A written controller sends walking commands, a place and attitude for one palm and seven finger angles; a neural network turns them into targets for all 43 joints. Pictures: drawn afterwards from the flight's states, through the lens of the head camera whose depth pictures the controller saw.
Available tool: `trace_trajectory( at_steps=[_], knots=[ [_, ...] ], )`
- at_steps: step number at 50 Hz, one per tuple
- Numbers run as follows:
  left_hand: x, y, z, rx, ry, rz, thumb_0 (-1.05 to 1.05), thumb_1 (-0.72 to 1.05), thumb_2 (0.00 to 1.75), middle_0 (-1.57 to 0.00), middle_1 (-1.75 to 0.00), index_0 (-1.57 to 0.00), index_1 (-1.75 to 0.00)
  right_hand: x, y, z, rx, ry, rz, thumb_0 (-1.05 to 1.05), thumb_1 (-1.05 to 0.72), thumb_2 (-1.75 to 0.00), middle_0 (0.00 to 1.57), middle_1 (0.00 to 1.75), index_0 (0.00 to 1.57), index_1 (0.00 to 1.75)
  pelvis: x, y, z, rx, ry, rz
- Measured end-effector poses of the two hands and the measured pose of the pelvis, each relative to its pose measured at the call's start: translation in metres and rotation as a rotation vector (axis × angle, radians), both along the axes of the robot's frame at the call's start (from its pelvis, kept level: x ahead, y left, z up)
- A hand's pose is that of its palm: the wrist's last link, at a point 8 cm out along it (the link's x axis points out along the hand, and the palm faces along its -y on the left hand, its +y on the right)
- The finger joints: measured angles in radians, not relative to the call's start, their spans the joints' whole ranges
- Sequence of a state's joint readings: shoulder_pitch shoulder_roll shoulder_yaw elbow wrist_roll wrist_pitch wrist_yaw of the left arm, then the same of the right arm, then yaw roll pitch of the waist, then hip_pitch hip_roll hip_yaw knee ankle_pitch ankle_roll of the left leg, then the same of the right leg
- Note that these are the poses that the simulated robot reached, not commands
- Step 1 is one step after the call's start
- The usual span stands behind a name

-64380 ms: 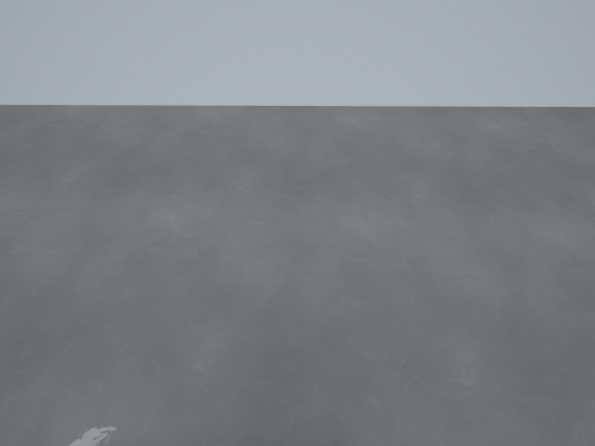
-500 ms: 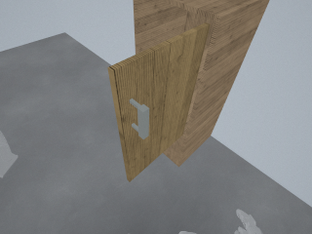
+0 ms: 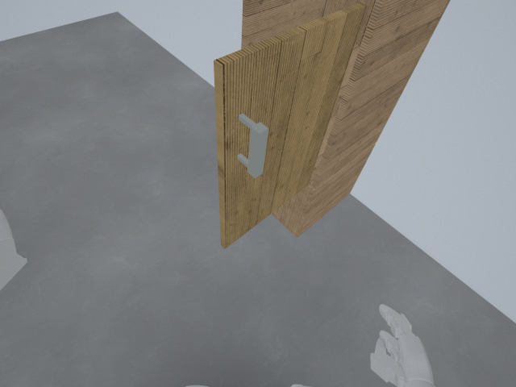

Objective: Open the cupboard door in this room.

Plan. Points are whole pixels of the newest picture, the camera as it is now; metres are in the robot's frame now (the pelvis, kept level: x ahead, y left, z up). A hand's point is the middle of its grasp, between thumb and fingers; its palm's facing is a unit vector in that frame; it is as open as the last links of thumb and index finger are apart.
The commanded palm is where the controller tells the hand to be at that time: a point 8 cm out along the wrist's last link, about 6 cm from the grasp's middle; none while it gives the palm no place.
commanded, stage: stop stepping back and stand still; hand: left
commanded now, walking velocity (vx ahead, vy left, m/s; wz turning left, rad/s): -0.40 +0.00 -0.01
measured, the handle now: (250, 146) +0.52 +0.07 +0.04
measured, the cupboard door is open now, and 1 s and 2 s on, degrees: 91 91 91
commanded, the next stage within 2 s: let the arm hang, fingers relaxed in 0.86 s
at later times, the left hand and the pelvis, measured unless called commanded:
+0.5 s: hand out of the picture +0.10 +0.25 +0.16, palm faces +0.44 -0.76 -0.48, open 7.4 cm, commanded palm +0.04 +0.28 +0.18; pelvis -0.11 -0.02 +0.00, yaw -1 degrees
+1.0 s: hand out of the picture +0.10 +0.25 +0.13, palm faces +0.35 -0.80 -0.49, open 7.4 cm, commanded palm none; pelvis -0.11 +0.00 -0.01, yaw +0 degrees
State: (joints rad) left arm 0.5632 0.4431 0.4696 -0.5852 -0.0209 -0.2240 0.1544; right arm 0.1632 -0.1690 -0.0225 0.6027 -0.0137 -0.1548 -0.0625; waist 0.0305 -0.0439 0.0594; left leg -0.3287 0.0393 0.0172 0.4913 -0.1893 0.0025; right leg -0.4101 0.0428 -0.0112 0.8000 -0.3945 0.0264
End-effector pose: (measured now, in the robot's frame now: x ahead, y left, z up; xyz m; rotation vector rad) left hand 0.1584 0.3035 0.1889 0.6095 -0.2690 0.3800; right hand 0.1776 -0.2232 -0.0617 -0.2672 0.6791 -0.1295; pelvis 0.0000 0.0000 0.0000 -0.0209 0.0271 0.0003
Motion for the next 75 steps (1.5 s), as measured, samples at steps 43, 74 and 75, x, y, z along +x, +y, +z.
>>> trace_trajectory(
  at_steps=[43,74,75],
  knots=[
    [-0.110,-0.014,-0.003,-0.012,-0.039,0.004,0.01,0.89,0.90,-0.21,-0.31,-0.21,-0.30,-0.151,-0.011,-0.020,0.053,-0.005,-0.045,0.01,-0.91,-0.90,0.20,0.30,0.20,0.30,-0.114,-0.011,-0.008,0.026,-0.063,-0.011],
    [-0.316,-0.046,-0.325,-0.647,1.660,0.389,0.00,0.95,0.90,-0.20,-0.30,-0.20,-0.30,-0.306,-0.006,-0.076,0.070,0.789,-0.145,0.01,-0.91,-0.90,0.20,0.29,0.20,0.30,-0.113,0.007,0.004,0.011,-0.041,0.018],
    [-0.318,-0.043,-0.323,-0.640,1.664,0.399,0.00,0.94,0.90,-0.20,-0.30,-0.20,-0.30,-0.307,-0.004,-0.077,0.076,0.790,-0.146,0.01,-0.91,-0.90,0.20,0.29,0.20,0.30,-0.113,0.008,0.004,0.012,-0.042,0.017]
  ],
)
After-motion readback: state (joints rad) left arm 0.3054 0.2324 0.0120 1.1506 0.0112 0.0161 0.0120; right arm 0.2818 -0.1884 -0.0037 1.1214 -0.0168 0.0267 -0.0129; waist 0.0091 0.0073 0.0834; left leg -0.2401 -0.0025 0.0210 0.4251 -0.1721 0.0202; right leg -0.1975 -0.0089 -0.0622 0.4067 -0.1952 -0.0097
